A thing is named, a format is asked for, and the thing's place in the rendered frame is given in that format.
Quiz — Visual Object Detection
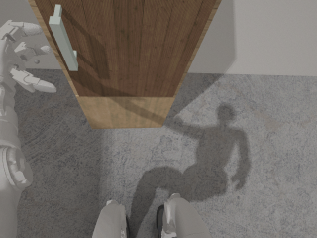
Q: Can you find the handle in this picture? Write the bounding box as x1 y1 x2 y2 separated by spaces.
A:
49 4 78 71

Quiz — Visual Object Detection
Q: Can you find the robot left forearm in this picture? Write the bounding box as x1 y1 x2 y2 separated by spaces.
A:
0 75 21 150

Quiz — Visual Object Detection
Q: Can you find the robot left upper arm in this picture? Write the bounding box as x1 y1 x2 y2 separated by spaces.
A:
0 147 33 238

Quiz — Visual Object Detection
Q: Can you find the robot right thigh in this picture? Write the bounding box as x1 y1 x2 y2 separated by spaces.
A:
164 197 212 238

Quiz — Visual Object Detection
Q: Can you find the left robot hand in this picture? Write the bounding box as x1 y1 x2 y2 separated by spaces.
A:
0 20 57 93

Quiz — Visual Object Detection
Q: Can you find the left robot shin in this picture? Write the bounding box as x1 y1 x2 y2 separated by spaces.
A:
106 199 127 238

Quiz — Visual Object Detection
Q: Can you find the cupboard door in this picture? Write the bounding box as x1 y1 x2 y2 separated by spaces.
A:
34 0 216 97

